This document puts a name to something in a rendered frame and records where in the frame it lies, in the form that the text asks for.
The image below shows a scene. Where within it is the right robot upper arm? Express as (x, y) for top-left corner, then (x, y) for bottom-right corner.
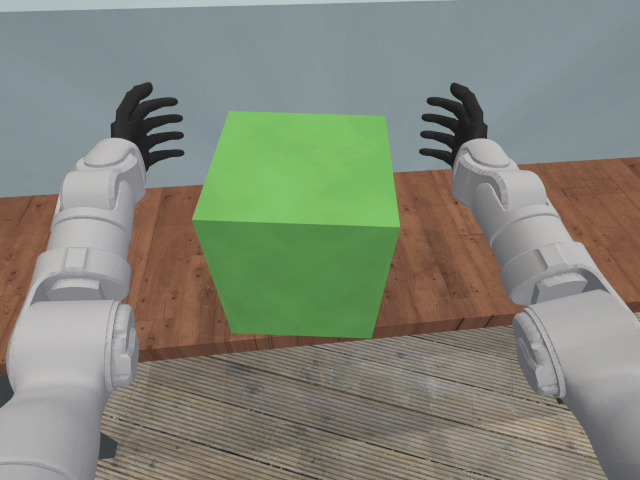
(512, 289), (640, 480)

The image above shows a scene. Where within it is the table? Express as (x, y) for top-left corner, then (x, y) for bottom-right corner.
(0, 157), (640, 459)

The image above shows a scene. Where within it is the left robot upper arm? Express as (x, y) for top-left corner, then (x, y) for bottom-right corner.
(0, 300), (139, 480)

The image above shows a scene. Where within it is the left robot forearm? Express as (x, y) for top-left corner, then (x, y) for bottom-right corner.
(6, 138), (146, 391)

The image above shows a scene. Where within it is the robot right hand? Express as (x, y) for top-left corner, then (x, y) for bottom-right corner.
(419, 83), (488, 170)

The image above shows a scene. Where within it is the robot left hand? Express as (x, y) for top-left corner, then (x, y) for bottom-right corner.
(111, 82), (184, 172)

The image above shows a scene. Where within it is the carton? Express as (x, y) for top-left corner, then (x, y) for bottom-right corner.
(192, 111), (400, 339)

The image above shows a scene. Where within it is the right robot forearm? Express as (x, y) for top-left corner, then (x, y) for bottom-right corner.
(451, 138), (640, 334)

